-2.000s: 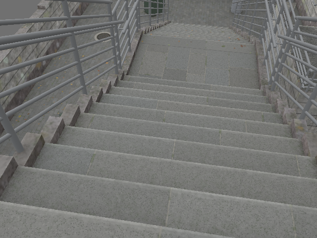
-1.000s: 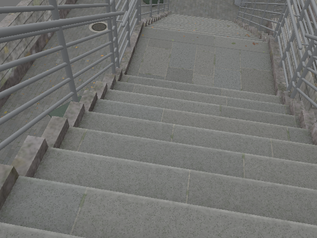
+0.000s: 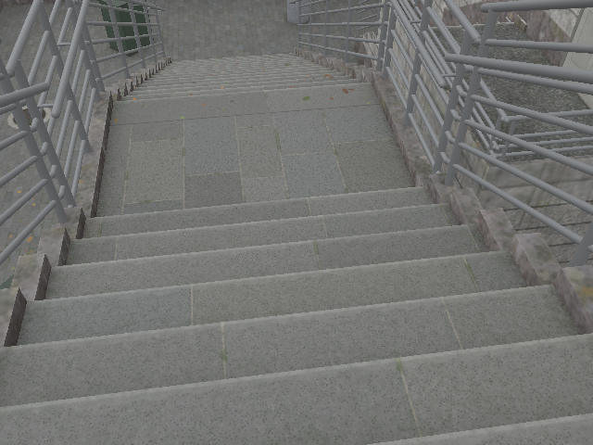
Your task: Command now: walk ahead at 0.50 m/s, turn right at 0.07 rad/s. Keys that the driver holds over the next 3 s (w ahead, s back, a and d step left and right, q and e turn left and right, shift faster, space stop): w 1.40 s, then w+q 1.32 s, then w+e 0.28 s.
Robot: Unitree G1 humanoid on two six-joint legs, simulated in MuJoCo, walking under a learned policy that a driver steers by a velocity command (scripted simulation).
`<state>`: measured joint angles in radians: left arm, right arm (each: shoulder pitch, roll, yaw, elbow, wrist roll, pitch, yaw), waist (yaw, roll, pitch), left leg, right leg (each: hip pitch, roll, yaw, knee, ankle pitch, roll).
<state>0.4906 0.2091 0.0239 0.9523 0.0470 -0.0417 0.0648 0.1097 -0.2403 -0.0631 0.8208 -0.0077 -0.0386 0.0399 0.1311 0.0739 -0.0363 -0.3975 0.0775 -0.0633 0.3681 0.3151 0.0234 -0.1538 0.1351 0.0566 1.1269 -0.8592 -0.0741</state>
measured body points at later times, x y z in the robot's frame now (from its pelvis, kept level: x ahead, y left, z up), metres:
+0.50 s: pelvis +0.26 +0.03 -0.09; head +0.26 +0.03 +0.36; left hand +0.45 +0.26 -0.20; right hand +0.15 -0.22 -0.22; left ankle +0.12 +0.12 -0.78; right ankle +0.46 -0.12 -0.78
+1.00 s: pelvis +0.55 -0.04 -0.23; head +0.56 -0.04 +0.22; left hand +0.44 +0.21 -0.37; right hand +0.66 -0.29 -0.37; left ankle +0.70 +0.12 -0.90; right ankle +0.49 -0.11 -0.95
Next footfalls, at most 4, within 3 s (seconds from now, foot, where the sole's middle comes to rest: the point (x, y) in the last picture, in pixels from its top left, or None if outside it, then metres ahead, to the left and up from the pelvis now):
0.02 left None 0.16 0.12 -0.82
0.66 right None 0.53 -0.11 -0.99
1.24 left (308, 399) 0.85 0.11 -1.15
1.86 right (376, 338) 1.20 -0.11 -1.31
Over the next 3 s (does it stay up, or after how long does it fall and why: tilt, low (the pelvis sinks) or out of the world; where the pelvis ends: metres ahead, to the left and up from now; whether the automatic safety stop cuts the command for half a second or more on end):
stays up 1.55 0.20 -0.76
